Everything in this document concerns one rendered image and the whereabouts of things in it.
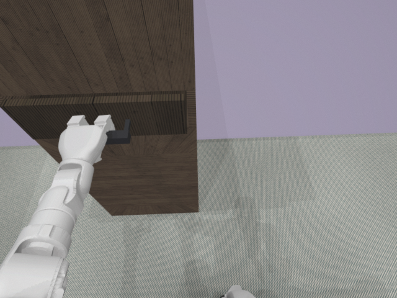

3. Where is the left robot hand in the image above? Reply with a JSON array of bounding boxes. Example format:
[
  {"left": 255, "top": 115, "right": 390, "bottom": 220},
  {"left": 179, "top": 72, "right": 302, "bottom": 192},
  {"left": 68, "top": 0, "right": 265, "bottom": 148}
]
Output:
[{"left": 58, "top": 115, "right": 115, "bottom": 165}]

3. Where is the handle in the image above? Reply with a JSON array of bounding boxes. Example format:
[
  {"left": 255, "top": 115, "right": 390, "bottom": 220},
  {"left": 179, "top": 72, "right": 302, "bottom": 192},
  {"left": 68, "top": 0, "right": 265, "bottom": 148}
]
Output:
[{"left": 106, "top": 119, "right": 131, "bottom": 145}]

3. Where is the drawer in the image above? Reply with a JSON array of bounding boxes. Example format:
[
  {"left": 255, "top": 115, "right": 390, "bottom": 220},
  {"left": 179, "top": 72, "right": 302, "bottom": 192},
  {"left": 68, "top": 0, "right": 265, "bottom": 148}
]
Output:
[{"left": 0, "top": 91, "right": 187, "bottom": 140}]

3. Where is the robot left forearm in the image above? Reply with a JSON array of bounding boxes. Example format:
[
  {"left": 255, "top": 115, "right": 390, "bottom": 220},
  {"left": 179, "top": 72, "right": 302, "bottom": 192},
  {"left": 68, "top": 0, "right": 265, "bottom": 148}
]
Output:
[{"left": 0, "top": 158, "right": 94, "bottom": 276}]

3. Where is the right robot shin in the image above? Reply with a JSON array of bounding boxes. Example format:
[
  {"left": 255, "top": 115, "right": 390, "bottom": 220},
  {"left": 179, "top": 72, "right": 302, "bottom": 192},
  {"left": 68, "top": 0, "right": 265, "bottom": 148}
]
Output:
[{"left": 226, "top": 285, "right": 242, "bottom": 294}]

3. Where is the cabinet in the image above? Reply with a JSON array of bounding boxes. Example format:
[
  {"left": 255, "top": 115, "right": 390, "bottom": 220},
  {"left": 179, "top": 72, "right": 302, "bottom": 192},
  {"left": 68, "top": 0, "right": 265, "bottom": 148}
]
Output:
[{"left": 0, "top": 0, "right": 199, "bottom": 216}]

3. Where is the left robot upper arm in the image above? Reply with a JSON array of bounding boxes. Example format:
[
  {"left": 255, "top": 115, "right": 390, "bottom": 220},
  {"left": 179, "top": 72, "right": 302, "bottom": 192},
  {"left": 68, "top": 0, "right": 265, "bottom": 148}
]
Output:
[{"left": 0, "top": 253, "right": 69, "bottom": 298}]

